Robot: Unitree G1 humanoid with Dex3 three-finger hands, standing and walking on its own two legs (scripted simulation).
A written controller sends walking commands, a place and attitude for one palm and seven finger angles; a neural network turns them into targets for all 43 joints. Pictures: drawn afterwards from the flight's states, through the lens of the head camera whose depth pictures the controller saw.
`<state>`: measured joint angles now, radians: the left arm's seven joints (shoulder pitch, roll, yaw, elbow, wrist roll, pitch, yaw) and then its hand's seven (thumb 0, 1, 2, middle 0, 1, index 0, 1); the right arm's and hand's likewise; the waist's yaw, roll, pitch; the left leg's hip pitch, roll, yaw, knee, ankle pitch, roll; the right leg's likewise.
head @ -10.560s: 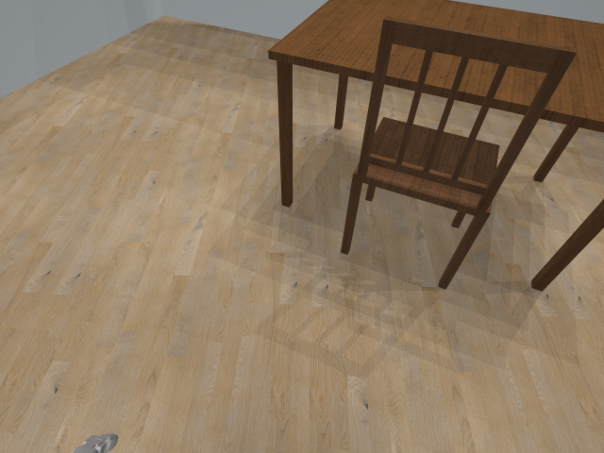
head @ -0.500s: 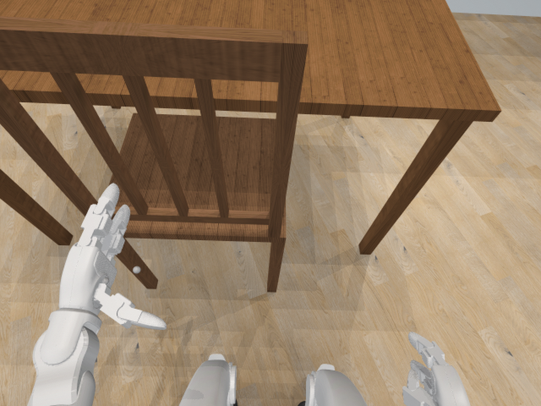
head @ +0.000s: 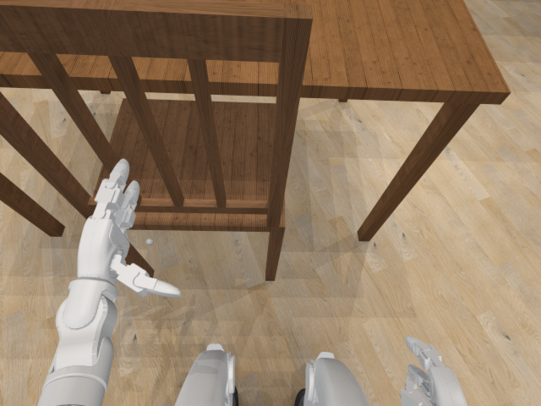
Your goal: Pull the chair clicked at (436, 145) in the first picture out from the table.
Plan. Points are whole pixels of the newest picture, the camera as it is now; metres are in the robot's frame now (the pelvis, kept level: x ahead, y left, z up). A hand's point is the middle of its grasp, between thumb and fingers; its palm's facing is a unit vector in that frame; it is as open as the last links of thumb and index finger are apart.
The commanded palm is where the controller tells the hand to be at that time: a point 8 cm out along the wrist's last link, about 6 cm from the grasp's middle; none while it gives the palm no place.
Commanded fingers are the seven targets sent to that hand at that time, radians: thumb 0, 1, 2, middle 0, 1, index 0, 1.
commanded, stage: aim the fingers beside a spindle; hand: left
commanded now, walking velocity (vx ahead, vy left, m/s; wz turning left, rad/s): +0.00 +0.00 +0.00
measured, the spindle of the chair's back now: (157, 148) +0.48 +0.20 +0.04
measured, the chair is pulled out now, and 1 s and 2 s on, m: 0.00 0.00 0.00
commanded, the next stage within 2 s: push the fingers through the gap in 0.80 s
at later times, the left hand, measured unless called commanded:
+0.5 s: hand (161, 235) +0.35 +0.17 +0.01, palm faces +0.03 -1.00 -0.06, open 16.9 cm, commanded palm +0.32 +0.22 +0.02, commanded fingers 0.00 -0.50 0.30 -0.06 -0.08 -0.06 -0.08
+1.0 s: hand (163, 239) +0.34 +0.17 +0.02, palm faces +0.01 -1.00 -0.05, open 17.0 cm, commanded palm +0.33 +0.22 +0.02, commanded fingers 0.00 -0.50 0.30 -0.06 -0.08 -0.06 -0.08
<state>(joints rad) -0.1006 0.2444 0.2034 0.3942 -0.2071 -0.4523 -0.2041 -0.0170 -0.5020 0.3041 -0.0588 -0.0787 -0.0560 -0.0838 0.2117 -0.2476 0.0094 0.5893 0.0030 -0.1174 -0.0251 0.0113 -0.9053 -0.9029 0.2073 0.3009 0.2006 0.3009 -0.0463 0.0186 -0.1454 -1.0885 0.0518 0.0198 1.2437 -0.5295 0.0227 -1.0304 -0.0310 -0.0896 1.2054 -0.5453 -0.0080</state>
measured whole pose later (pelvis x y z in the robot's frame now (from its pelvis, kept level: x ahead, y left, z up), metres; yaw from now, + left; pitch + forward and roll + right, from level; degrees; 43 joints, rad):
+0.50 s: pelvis +0.00 -0.01 -0.01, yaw +0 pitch +23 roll -2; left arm -0.15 0.24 0.20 0.45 -0.18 -0.48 -0.15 -0.02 -0.50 0.30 -0.06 -0.08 -0.06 -0.08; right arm 0.22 -0.24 0.01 0.58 0.00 -0.06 0.00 0.01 -0.91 -0.90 0.21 0.30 0.20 0.30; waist -0.05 0.02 -0.15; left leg -1.12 0.06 0.03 1.26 -0.54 0.02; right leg -1.07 -0.03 -0.08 1.24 -0.56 -0.01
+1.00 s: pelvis +0.00 -0.01 -0.01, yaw +0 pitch +22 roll -2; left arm -0.14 0.24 0.19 0.44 -0.19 -0.49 -0.18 -0.02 -0.50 0.30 -0.06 -0.08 -0.06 -0.08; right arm 0.20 -0.25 0.00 0.58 0.01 -0.08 -0.01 0.01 -0.91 -0.90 0.21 0.30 0.20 0.30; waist -0.04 0.02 -0.15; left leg -1.12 0.06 0.01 1.27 -0.53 0.01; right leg -1.07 -0.03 -0.09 1.25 -0.56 -0.03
